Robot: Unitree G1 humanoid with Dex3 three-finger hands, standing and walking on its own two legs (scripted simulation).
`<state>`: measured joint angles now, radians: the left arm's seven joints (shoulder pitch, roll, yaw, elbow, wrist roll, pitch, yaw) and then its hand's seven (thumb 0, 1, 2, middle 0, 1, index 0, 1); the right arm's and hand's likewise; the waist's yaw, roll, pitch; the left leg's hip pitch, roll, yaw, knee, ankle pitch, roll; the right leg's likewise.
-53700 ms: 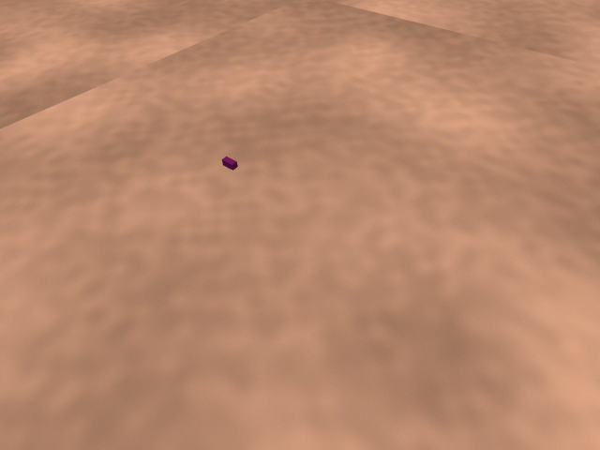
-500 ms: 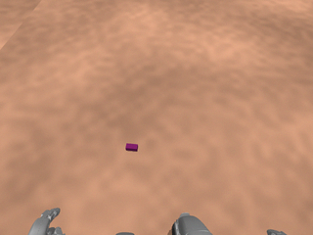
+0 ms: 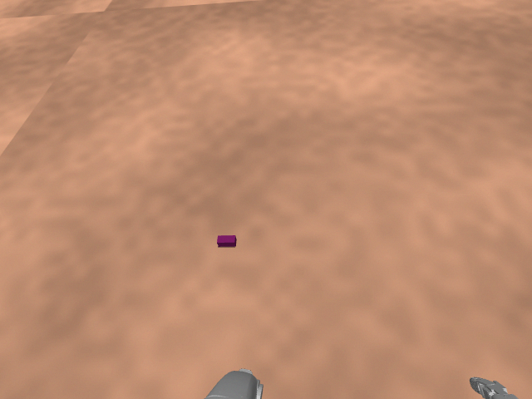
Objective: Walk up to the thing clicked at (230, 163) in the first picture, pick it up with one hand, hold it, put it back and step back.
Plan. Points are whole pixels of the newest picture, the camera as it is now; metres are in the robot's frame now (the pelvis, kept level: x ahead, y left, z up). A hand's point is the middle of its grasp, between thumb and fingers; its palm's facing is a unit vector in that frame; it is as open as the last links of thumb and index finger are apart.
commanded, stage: step back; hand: left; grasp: from above
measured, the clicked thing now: (226, 241) +0.79 +0.27 -0.74
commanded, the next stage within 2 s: stand in 1.76 s
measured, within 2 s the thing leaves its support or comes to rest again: neither
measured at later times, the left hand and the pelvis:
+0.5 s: hand out of the picture -0.10 +0.25 -0.16, palm faces +0.05 -0.93 -0.36, open 7.4 cm; pelvis -0.18 -0.03 +0.00, yaw +3 degrees
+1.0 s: hand out of the picture -0.26 +0.24 -0.13, palm faces +0.11 -0.89 -0.44, open 7.4 cm; pelvis -0.29 -0.06 +0.00, yaw +6 degrees
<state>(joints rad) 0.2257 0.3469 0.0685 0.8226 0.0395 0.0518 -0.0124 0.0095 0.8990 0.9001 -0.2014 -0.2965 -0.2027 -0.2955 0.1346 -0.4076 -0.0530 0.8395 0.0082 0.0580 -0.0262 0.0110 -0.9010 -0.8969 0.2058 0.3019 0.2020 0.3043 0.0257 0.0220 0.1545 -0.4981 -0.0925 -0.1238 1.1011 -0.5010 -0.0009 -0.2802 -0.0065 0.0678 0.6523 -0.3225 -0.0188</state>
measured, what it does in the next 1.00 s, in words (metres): walks backwards: left foot, then right foot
